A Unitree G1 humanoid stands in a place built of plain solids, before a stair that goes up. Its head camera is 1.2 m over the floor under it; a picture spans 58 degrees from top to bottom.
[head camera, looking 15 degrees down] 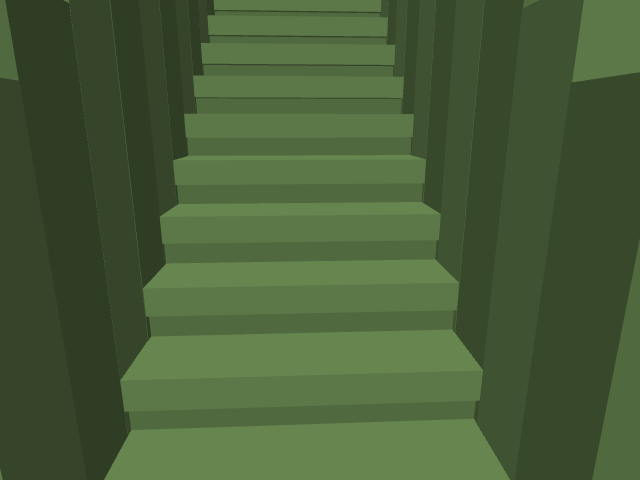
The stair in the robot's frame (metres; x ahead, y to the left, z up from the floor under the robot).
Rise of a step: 0.18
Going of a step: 0.23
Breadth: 1.03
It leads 3 degrees to the left of straight ahead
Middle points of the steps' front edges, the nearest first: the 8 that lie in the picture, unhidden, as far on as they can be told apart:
1.05 0.04 0.53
1.28 0.05 0.71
1.50 0.06 0.89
1.73 0.07 1.07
1.95 0.08 1.24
2.18 0.10 1.42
2.41 0.11 1.60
2.63 0.12 1.78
